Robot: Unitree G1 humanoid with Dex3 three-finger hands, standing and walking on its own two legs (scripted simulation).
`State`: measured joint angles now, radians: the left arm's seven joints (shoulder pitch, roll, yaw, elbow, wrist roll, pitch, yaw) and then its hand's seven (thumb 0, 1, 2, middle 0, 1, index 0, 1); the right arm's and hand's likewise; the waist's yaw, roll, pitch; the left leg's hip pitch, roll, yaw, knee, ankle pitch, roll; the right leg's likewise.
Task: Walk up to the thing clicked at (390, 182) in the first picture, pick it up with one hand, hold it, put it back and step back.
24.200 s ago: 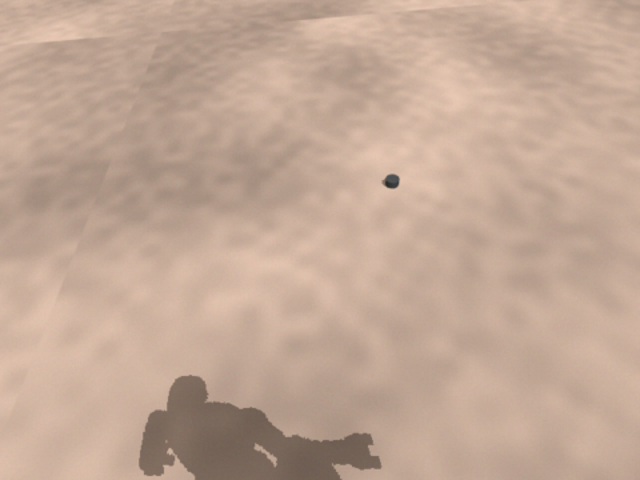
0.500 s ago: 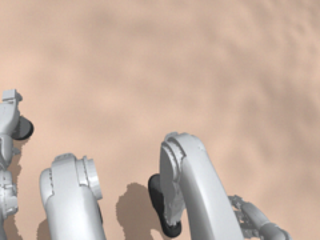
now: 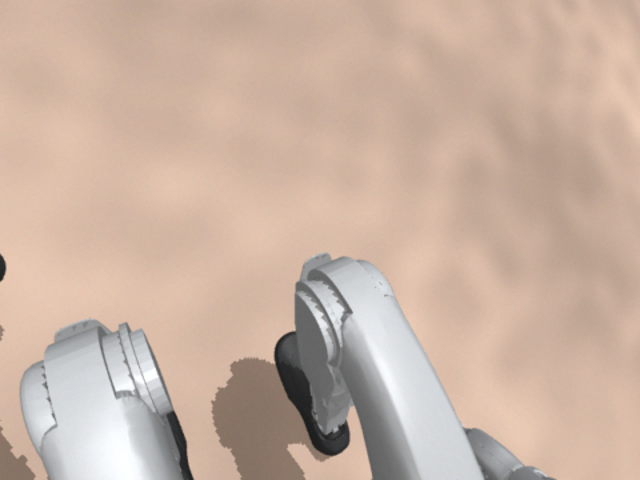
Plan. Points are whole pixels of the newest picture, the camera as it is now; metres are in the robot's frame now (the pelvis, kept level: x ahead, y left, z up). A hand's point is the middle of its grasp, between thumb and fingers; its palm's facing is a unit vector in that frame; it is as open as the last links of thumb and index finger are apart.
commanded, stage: rest palm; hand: left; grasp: from above
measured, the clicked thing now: out of the picture +0.40 +0.33 -0.28
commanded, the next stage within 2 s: close in 0.96 s
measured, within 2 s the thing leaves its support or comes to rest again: neither
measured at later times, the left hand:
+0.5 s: hand out of the picture +0.39 +0.33 -0.26, palm faces -0.44 -0.18 -0.88, open 14.2 cm
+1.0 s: hand out of the picture +0.40 +0.32 -0.26, palm faces -0.40 -0.15 -0.90, open 14.0 cm
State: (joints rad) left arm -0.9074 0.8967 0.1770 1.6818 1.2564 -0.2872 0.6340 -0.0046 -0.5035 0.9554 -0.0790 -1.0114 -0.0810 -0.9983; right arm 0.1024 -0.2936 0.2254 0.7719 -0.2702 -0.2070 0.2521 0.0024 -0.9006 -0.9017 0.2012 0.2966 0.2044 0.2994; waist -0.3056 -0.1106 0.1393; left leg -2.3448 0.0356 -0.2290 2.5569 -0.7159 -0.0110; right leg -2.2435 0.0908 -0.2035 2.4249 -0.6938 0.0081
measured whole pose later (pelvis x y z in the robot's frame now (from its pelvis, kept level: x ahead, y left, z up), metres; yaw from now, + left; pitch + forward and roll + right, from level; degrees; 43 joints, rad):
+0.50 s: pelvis +0.00 +0.01 +0.00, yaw -1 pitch +26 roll -13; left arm -0.93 0.93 0.16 1.74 1.24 -0.20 0.69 0.00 -0.50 0.94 -0.08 -1.01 -0.08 -1.00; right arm 0.03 -0.32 0.24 0.74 -0.28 -0.29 0.30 0.00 -0.90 -0.90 0.20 0.30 0.20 0.30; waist -0.32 -0.15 0.15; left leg -2.34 0.03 -0.25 2.57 -0.72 0.00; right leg -2.22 0.10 -0.22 2.42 -0.69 0.03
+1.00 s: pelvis -0.01 +0.01 +0.00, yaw -3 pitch +25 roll -14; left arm -0.91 0.93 0.14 1.73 1.24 -0.20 0.77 0.00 -0.47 0.93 -0.08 -1.02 -0.09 -1.00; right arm 0.02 -0.34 0.27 0.74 -0.28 -0.31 0.31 0.00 -0.90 -0.90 0.20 0.30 0.20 0.30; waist -0.33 -0.17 0.17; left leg -2.32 0.04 -0.27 2.58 -0.72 0.00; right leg -2.20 0.11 -0.23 2.40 -0.68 0.03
